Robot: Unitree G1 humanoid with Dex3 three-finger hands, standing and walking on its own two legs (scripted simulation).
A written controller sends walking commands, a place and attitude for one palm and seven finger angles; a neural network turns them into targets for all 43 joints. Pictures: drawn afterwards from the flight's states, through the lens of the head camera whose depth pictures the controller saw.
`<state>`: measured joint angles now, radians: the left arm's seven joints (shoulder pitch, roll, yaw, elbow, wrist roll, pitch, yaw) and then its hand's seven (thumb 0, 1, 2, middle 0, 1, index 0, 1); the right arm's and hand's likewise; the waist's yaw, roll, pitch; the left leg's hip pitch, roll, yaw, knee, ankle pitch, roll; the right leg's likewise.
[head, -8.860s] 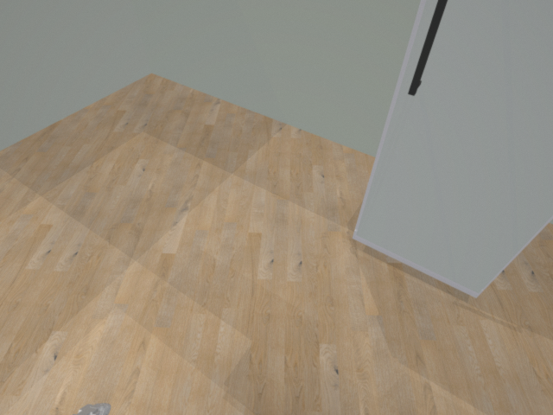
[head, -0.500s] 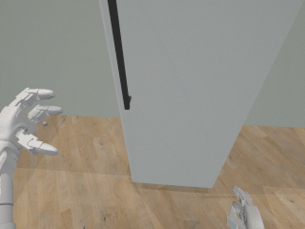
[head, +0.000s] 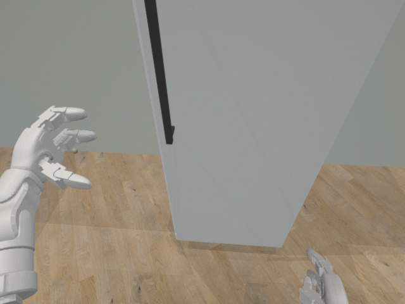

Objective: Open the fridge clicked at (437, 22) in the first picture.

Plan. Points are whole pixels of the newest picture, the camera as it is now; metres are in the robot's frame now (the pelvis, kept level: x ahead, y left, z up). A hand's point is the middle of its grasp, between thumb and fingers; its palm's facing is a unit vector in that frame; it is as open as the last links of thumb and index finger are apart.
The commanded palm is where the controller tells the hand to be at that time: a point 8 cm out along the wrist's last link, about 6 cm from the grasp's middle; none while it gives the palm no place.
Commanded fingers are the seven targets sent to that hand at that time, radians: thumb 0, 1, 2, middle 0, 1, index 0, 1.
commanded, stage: move the hooked fingers beside the handle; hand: left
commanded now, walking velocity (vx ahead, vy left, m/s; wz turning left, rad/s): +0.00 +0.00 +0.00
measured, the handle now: (160, 58) +0.53 +0.15 +0.25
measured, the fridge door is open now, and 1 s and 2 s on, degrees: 0 0 0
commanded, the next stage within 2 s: none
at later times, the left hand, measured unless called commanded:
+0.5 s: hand (103, 132) +0.36 +0.23 +0.18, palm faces +0.06 -1.00 +0.00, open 14.0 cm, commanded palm +0.34 +0.28 +0.18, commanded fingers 0.00 -0.50 0.30 -0.30 -1.20 -0.30 -1.20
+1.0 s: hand (121, 115) +0.43 +0.22 +0.17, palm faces +0.07 -1.00 +0.01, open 13.9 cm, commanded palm +0.41 +0.27 +0.17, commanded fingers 0.00 -0.50 0.30 -0.30 -1.20 -0.30 -1.20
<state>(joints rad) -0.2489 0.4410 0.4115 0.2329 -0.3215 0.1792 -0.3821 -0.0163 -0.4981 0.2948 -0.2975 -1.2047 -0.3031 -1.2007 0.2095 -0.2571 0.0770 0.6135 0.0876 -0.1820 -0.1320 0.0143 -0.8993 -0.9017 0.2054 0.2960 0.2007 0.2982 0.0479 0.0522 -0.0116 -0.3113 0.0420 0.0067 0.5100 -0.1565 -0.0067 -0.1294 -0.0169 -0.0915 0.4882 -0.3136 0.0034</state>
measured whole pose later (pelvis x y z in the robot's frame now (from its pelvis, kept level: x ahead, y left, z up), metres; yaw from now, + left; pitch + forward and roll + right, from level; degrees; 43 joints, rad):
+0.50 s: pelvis +0.01 -0.01 +0.00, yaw -1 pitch -1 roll -1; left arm -0.40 0.43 0.38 0.40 -0.27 0.15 -0.31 -0.02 -0.50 0.29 -0.30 -1.20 -0.30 -1.20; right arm 0.25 -0.27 0.05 0.64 0.08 -0.14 -0.12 0.01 -0.90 -0.90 0.20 0.30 0.20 0.30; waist 0.01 0.05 -0.03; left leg -0.33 0.05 0.02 0.51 -0.16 -0.01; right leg -0.17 -0.01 -0.07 0.50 -0.32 0.00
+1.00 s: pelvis +0.02 -0.01 +0.00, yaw -2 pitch +3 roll -1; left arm -0.60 0.48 0.39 0.71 -0.22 0.06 -0.29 -0.02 -0.49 0.30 -0.30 -1.20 -0.30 -1.20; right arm 0.30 -0.28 0.03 0.65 0.08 -0.08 -0.11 0.01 -0.90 -0.90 0.21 0.30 0.20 0.30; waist -0.03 0.04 -0.04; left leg -0.40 0.06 0.04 0.56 -0.20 -0.02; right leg -0.24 0.00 -0.05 0.54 -0.35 -0.01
